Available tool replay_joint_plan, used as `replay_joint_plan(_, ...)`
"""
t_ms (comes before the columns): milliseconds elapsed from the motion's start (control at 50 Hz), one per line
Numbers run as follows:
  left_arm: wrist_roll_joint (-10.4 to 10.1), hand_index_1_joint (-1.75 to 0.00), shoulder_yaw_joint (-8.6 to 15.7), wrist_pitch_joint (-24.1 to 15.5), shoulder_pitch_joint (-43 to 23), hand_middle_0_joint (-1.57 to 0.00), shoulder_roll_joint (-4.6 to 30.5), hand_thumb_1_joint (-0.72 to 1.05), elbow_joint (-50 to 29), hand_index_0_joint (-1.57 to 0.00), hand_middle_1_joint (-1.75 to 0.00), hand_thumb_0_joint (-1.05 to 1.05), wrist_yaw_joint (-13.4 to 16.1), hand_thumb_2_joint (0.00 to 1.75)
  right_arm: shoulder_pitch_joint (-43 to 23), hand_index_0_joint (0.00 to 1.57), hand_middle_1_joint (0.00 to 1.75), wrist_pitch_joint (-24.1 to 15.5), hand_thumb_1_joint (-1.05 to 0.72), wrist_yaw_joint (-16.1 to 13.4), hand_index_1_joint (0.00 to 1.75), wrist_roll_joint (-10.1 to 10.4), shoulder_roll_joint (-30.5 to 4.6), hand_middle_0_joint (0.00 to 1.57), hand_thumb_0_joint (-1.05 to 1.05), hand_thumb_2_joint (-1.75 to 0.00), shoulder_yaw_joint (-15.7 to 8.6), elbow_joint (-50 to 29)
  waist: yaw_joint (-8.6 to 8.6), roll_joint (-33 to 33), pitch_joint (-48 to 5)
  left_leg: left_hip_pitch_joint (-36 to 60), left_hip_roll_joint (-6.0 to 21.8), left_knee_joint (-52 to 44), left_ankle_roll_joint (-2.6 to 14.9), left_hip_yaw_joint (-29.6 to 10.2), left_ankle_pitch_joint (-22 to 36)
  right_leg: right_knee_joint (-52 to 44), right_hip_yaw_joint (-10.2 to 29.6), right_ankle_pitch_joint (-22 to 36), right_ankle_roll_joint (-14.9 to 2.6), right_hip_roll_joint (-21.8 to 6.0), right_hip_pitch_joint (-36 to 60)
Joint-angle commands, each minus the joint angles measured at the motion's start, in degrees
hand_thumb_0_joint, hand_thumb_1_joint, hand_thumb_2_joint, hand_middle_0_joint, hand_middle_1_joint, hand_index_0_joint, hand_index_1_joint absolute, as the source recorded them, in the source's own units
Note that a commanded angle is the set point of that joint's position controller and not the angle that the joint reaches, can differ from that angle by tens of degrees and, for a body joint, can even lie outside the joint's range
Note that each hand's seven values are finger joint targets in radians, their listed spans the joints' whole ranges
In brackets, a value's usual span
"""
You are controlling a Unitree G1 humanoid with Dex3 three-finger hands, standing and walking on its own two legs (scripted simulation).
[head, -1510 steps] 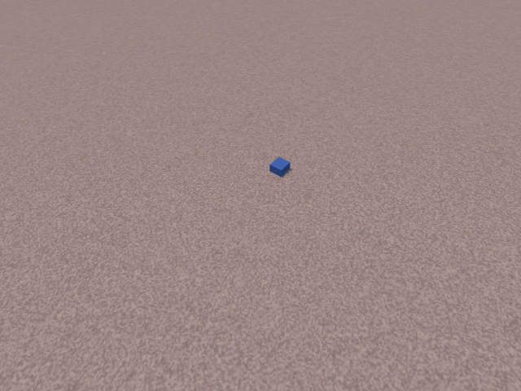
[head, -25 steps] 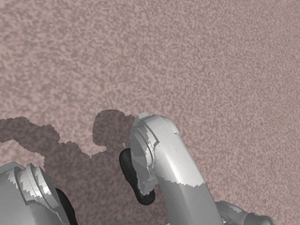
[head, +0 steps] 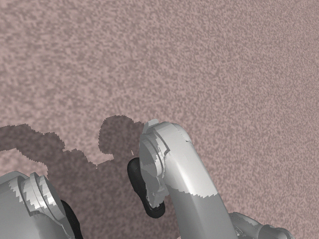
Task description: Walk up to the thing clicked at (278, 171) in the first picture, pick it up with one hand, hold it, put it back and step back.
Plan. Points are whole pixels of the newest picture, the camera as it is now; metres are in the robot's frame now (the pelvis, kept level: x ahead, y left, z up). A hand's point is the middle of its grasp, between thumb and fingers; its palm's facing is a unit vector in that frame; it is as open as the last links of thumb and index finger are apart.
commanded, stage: open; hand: left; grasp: from above
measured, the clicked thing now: out of the picture +0.39 +0.33 -0.28
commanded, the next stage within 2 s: withdraw in 0.06 s
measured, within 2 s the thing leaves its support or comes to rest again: rests again in 0.38 s
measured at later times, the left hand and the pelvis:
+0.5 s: hand out of the picture +0.42 +0.36 -0.20, palm faces +0.16 -0.44 -0.89, open 13.6 cm; pelvis +0.00 +0.00 +0.01, yaw +0 degrees
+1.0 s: hand out of the picture +0.35 +0.33 -0.12, palm faces -0.38 -0.29 -0.88, open 13.1 cm; pelvis -0.01 -0.01 +0.04, yaw +8 degrees
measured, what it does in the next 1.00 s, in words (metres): stands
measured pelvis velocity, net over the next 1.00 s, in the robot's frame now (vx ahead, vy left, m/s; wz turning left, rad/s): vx -0.01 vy -0.01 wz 0.13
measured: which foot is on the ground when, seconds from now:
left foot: down 0.00-1.00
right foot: down 0.00-1.00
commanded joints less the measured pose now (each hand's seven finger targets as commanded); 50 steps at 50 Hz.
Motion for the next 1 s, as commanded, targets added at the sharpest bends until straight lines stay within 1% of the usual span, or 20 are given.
replay_joint_plan(0, 2.0, -0.95, -0.7, -0.3, -10.5, -0.17, 10.4, -0.37, -3.6, -0.16, -0.94, 0.0, 2.4, 0.89, 12.7, 0.2, 0.3, 0.0, -0.9, 0.4, 0.3, 0.4, -18.5, 0.2, 0.0, -0.9, -5.0, 1.8, -4.31, 24.6, -38.4, 25.3, 1.0, -15.1, 1.59, 4.9, 9.9, -12.7, -4.8, 16.5, -1.24, 1.4, 20.5)
replay_joint_plan(80, 1.0, -0.99, -1.4, -0.2, -11.4, -0.2, 9.3, -0.33, -4.1, -0.19, -0.98, 0.0, 2.4, 0.95, 11.8, 0.2, 0.3, -0.1, -0.9, 0.4, 0.3, -0.1, -18.3, 0.2, 0.0, -0.9, -4.8, 1.5, -4.33, 24.6, -38.7, 25.5, 0.7, -14.7, 1.45, 5.6, 10.8, -12.4, -5.0, 17.3, -1.15, 1.5, 21.6)
replay_joint_plan(160, 0.9, -0.95, -1.3, -0.2, -10.9, -0.14, 10.1, -0.45, -3.6, -0.15, -0.96, 0.0, 2.4, 0.94, 11.0, 0.2, 0.3, -0.3, -0.91, 0.2, 0.3, 0.0, -18.6, 0.2, 0.0, -0.9, -4.6, 1.3, -4.43, 23.6, -38.5, 25.5, 0.7, -14.4, 1.71, 5.7, 8.9, -12.6, -5.0, 15.6, -1.04, 1.5, 21.4)
replay_joint_plan(280, 4.3, -0.94, -0.5, -0.3, -12.3, -0.15, 13.2, -0.43, -8.3, -0.16, -0.95, 0.0, 1.7, 0.92, 11.8, 0.2, 0.3, 0.1, -0.91, 0.3, 0.3, 0.3, -17.0, 0.2, 0.0, -0.9, -4.8, 2.1, -2.92, 27.2, -41.0, 25.5, 0.8, -15.1, 1.47, 6.5, 11.3, -12.8, -4.2, 17.5, -1.26, 1.4, 21.9)
replay_joint_plan(320, 5.2, -0.94, -0.4, 0.2, -13.0, -0.15, 13.9, -0.44, -12.3, -0.15, -0.94, 0.0, 0.6, 0.93, 10.9, 0.2, 0.3, -0.2, -0.91, 0.3, 0.3, 0.3, -16.3, 0.2, 0.0, -0.9, -5.2, 2.5, -1.41, 28.6, -43.3, 26.5, 0.9, -15.2, 1.09, 7.5, 12.7, -12.7, -4.0, 18.4, -1.31, 1.4, 22.4)
replay_joint_plan(360, 7.8, -0.94, 0.6, 0.7, -12.8, -0.14, 16.6, -0.45, -18.3, -0.14, -0.95, 0.0, -1.0, 0.94, 11.7, 0.2, 0.3, 0.0, -0.91, 0.1, 0.3, 0.9, -15.6, 0.2, 0.0, -0.9, -6.3, 3.6, 0.52, 31.5, -47.5, 28.1, 1.3, -15.9, 0.61, 8.3, 13.8, -13.1, -3.4, 19.1, -1.58, 1.7, 22.6)
replay_joint_plan(400, 10.7, -0.94, 1.5, 1.9, -10.1, -0.13, 18.0, -0.47, -26.7, -0.13, -0.95, 0.0, -2.9, 0.94, 13.3, 0.2, 0.3, 0.5, -0.91, -0.3, 0.3, 2.0, -14.8, 0.2, 0.0, -0.9, -8.6, 4.2, 4.27, 35.8, -56.4, 32.2, 1.7, -17.9, -0.05, 9.1, 16.6, -13.3, -2.8, 21.1, -2.45, 1.9, 24.6)
replay_joint_plan(440, 12.5, -0.95, -2.7, 3.6, -7.7, -0.11, 12.4, -0.49, -31.6, -0.11, -0.95, 0.0, -5.7, 0.96, 13.6, 0.2, 0.3, 0.9, -0.91, -1.3, 0.3, 3.4, -16.4, 0.2, 0.0, -0.9, -12.9, 2.7, 5.18, 37.6, -62.6, 33.9, 1.5, -19.3, 0.04, 10.1, 17.5, -13.6, -1.7, 21.7, -3.17, 2.2, 25.2)
replay_joint_plan(480, 13.6, -0.95, -7.7, 5.3, -5.6, -0.11, 5.7, -0.51, -34.7, -0.11, -0.95, 0.0, -9.4, 0.96, 14.4, 0.2, 0.3, 1.6, -0.91, -2.3, 0.3, 5.1, -14.6, 0.2, 0.0, -0.9, -14.5, 3.5, 6.73, 37.5, -62.5, 32.1, 1.3, -21.0, 0.23, 10.6, 16.0, -14.3, -0.4, 20.0, -3.71, 2.5, 23.0)
replay_joint_plan(520, 14.8, -0.93, -10.5, 6.5, -3.8, -0.14, 0.2, -0.48, -37.6, -0.13, -0.92, 0.0, -13.3, 0.94, 16.1, 0.2, 0.3, 2.1, -0.91, -3.0, 0.3, 6.3, -13.3, 0.2, 0.0, -0.9, -16.0, 5.0, 7.51, 35.8, -62.6, 32.0, 1.2, -22.6, 0.27, 10.4, 15.8, -14.8, -0.1, 18.6, -4.1, 2.7, 20.0)
replay_joint_plan(560, 15.6, -0.93, -15.7, 8.0, 2.4, -0.14, -8.5, -0.48, -33.5, -0.14, -0.93, 0.0, -17.2, 0.93, 16.2, 0.2, 0.3, 2.3, -0.91, -4.0, 0.3, 7.3, -11.7, 0.2, 0.0, -0.9, -17.2, 6.4, 6.58, 29.1, -56.4, 28.3, 0.9, -23.6, 0.77, 9.8, 13.0, -16.5, 0.4, 15.2, -3.94, 2.8, 15.7)
replay_joint_plan(600, 16.8, -0.93, -19.3, 8.3, 6.3, -0.14, -12.8, -0.47, -29.1, -0.14, -0.93, 0.0, -20.6, 0.92, 16.3, 0.2, 0.3, 1.8, -0.91, -5.4, 0.3, 7.7, -11.4, 0.2, 0.0, -0.9, -18.6, 6.1, 5.4, 20.9, -50.5, 23.9, 0.5, -25.4, 1.55, 8.8, 8.7, -18.9, 1.1, 11.2, -3.62, 2.7, 14.0)
replay_joint_plan(620, 18.1, -0.92, -19.1, 8.0, 6.3, -0.16, -9.7, -0.45, -29.5, -0.16, -0.92, 0.0, -22.1, 0.9, 18.0, 0.2, 0.3, 1.9, -0.91, -6.1, 0.3, 7.8, -10.7, 0.2, 0.0, -0.9, -19.0, 7.8, 5.91, 17.4, -48.9, 22.7, 0.2, -25.8, 2.02, 8.9, 7.5, -20.2, 1.8, 9.5, -3.26, 3.0, 14.9)
replay_joint_plan(720, 22.2, -0.88, -22.5, 1.4, 0.9, -0.19, -8.9, -0.35, -25.1, -0.21, -0.9, 0.0, -27.9, 0.85, 15.8, 0.2, 0.3, 0.0, -0.9, -9.8, 0.3, 7.2, -8.3, 0.2, 0.0, -0.89, -18.7, 5.8, 6.48, 10.4, -44.4, 18.6, -1.3, -27.2, 2.7, 9.8, 2.9, -23.0, 4.0, 1.0, -2.94, 2.5, 15.2)
replay_joint_plan(780, 27.3, -0.87, -23.0, -5.1, -1.2, -0.21, -5.5, -0.33, -24.2, -0.23, -0.89, 0.0, -29.2, 0.83, 13.7, 0.2, 0.3, -0.6, -0.89, -12.3, 0.3, 6.7, -7.1, 0.2, 0.0, -0.89, -17.6, 4.8, 7.64, 11.9, -43.0, 19.7, -1.9, -26.7, 2.4, 11.0, -0.4, -22.7, 5.1, -3.8, -3.28, 2.2, 13.7)
replay_joint_plan(800, 29.3, -0.85, -23.2, -7.1, -2.5, -0.23, -3.7, -0.32, -26.5, -0.25, -0.87, 0.0, -29.3, 0.82, 13.1, 0.2, 0.3, -0.7, -0.9, -13.3, 0.3, 6.4, -6.6, 0.2, 0.0, -0.89, -17.5, 4.6, 8.18, 14.0, -45.0, 20.7, -2.0, -26.5, 2.14, 12.0, -0.3, -22.5, 5.8, -4.2, -3.31, 2.0, 14.7)
replay_joint_plan(860, 33.3, -0.87, -23.6, -11.9, -2.4, -0.22, -5.9, -0.35, -28.4, -0.24, -0.88, 0.0, -27.5, 0.84, 12.4, 0.2, 0.3, -0.4, -0.9, -15.4, 0.3, 6.1, -4.8, 0.2, 0.0, -0.9, -17.4, 4.0, 9.93, 17.9, -49.5, 24.1, -2.1, -26.5, 1.51, 14.2, 1.1, -22.3, 6.7, -4.0, -3.8, 1.3, 15.3)
replay_joint_plan(880, 34.2, -0.88, -23.6, -13.2, -0.9, -0.21, -6.5, -0.36, -26.7, -0.23, -0.89, 0.0, -26.9, 0.85, 12.6, 0.2, 0.3, -0.4, -0.9, -16.1, 0.3, 5.8, -4.5, 0.2, 0.0, -0.89, -17.4, 4.2, 8.97, 17.3, -48.6, 23.8, -2.1, -26.3, 1.41, 14.5, 1.6, -22.3, 6.8, -4.0, -3.82, 1.4, 15.6)
replay_joint_plan(920, 36.6, -0.83, -20.7, -16.1, 0.6, -0.25, -3.0, -0.32, -24.6, -0.26, -0.84, 0.0, -25.4, 0.82, 13.5, 0.2, 0.3, -0.2, -0.9, -17.6, 0.3, 5.7, -4.8, 0.2, 0.0, -0.89, -17.4, 4.9, 9.59, 15.1, -49.3, 21.9, -2.2, -25.6, 1.8, 15.0, 2.1, -22.0, 6.6, -3.3, -3.65, 1.1, 15.7)
replay_joint_plan(980, 39.6, -0.77, -20.4, -20.0, -1.0, -0.32, -1.3, -0.26, -24.5, -0.33, -0.78, 0.0, -24.3, 0.77, 15.1, 0.2, 0.3, -0.2, -0.9, -18.7, 0.3, 4.7, -5.3, 0.2, 0.0, -0.9, -17.2, 5.6, 9.09, 14.9, -50.8, 22.8, -1.8, -24.2, 2.08, 15.1, 4.7, -21.0, 6.3, 0.0, -3.38, 0.5, 15.5)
